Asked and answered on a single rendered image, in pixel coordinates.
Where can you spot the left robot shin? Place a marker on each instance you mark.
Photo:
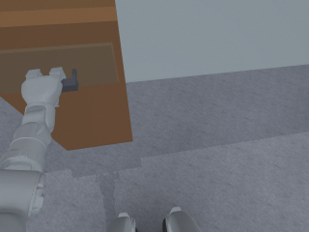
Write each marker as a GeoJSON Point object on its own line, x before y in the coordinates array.
{"type": "Point", "coordinates": [123, 215]}

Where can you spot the handle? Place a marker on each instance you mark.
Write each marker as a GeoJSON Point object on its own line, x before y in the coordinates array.
{"type": "Point", "coordinates": [70, 84]}

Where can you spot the robot shin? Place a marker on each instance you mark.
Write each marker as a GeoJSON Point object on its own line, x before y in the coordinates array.
{"type": "Point", "coordinates": [175, 209]}
{"type": "Point", "coordinates": [123, 215]}

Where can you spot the cabinet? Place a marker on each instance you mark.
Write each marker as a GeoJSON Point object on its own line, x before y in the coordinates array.
{"type": "Point", "coordinates": [95, 115]}

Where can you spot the drawer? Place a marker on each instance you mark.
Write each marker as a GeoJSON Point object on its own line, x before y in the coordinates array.
{"type": "Point", "coordinates": [95, 64]}

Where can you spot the robot left hand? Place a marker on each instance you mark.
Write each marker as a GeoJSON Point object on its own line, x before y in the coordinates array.
{"type": "Point", "coordinates": [43, 88]}

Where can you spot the robot left upper arm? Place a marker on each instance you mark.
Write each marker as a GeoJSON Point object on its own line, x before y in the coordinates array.
{"type": "Point", "coordinates": [21, 196]}

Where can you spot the robot left forearm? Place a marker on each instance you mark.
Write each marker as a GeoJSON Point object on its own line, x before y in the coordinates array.
{"type": "Point", "coordinates": [29, 146]}

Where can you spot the right robot shin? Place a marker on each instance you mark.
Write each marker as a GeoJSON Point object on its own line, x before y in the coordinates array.
{"type": "Point", "coordinates": [175, 209]}

